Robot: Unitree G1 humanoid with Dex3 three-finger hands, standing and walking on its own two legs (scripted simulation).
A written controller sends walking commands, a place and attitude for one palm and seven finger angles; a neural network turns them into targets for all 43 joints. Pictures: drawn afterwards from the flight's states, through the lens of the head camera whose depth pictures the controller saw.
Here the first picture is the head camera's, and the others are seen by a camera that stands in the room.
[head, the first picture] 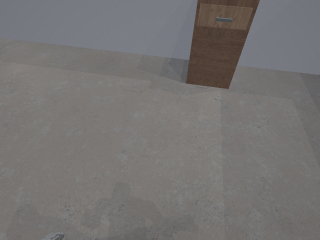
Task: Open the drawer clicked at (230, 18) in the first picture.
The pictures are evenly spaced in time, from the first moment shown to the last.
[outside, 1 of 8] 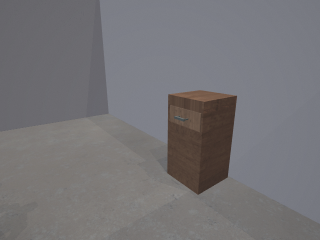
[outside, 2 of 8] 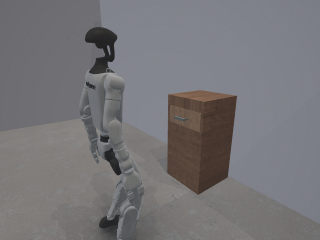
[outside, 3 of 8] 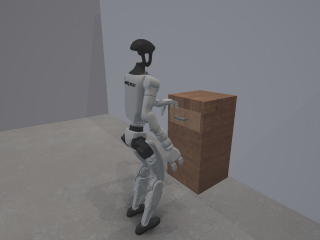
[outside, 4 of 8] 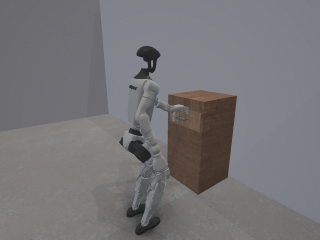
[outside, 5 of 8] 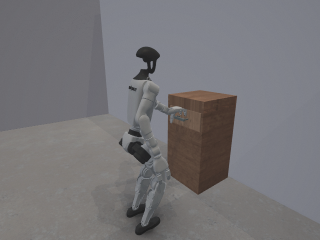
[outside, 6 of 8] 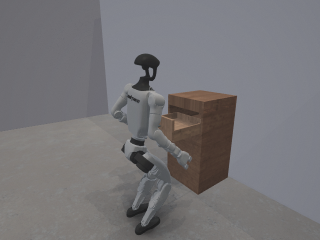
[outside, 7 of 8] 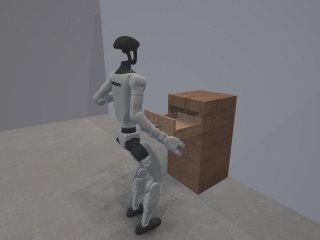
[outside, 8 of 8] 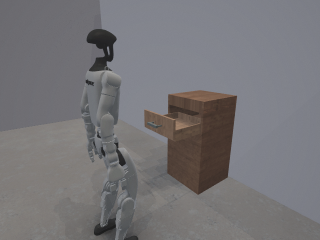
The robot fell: no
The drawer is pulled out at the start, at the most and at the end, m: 0.00 0.30 0.29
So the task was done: yes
